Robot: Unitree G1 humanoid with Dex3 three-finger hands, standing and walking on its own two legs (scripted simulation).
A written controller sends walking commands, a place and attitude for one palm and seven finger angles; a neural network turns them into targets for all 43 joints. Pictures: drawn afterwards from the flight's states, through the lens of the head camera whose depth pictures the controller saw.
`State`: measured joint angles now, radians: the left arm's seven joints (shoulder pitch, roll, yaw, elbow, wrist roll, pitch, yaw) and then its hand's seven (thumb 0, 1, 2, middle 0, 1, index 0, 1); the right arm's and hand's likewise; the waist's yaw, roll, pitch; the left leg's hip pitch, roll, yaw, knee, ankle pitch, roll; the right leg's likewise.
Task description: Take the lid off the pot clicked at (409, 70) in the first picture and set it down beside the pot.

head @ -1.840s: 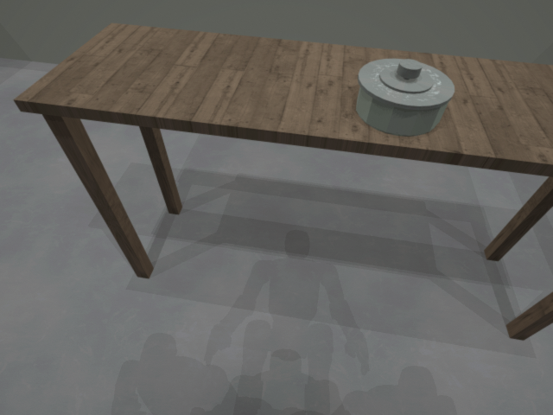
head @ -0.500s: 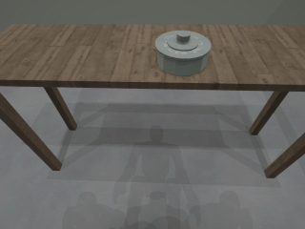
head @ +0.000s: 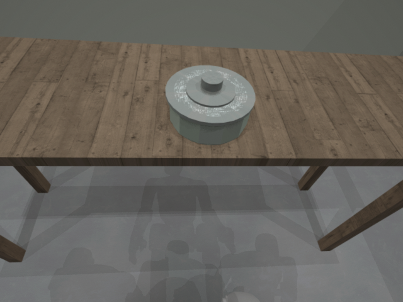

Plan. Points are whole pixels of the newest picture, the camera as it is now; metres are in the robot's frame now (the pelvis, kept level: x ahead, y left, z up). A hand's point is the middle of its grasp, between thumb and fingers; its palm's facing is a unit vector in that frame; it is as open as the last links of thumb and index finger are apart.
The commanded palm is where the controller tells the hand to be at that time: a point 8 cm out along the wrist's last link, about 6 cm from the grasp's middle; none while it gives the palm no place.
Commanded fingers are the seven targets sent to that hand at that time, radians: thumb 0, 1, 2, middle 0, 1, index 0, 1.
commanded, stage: come to a stop and stand still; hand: left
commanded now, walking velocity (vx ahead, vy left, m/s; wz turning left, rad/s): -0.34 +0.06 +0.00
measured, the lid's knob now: (212, 81) +0.51 +0.02 +0.16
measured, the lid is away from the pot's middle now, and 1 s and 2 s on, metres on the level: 0.00 0.00 0.00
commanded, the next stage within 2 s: look again from close up in 0.84 s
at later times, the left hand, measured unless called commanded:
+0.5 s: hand out of the picture +0.08 +0.17 -0.17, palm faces +0.08 -0.96 -0.27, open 7.4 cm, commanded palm none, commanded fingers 0.00 0.90 0.90 -0.20 -0.30 -0.20 -0.30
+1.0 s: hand out of the picture +0.01 +0.15 -0.18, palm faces +0.03 -0.99 -0.16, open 7.4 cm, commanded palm none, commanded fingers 0.00 0.90 0.90 -0.20 -0.30 -0.20 -0.30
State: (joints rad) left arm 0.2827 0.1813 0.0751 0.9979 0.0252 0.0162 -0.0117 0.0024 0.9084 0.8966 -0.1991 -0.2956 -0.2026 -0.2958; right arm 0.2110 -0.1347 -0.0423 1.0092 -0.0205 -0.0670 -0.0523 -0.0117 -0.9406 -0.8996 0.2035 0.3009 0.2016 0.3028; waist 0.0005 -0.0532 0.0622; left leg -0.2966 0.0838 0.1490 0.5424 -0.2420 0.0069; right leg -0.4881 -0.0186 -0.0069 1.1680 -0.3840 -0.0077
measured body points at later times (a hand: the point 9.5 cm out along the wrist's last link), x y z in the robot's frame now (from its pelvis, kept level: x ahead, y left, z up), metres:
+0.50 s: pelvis +0.00 -0.04 -0.01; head +0.05 -0.04 +0.44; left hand +0.08 +0.22 -0.15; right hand +0.11 -0.30 -0.15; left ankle -0.03 +0.08 -0.69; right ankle +0.10 -0.19 -0.73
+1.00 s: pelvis +0.00 -0.02 +0.01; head +0.03 +0.00 +0.45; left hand +0.01 +0.21 -0.16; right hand -0.04 -0.25 -0.14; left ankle -0.03 +0.09 -0.73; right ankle -0.01 -0.17 -0.72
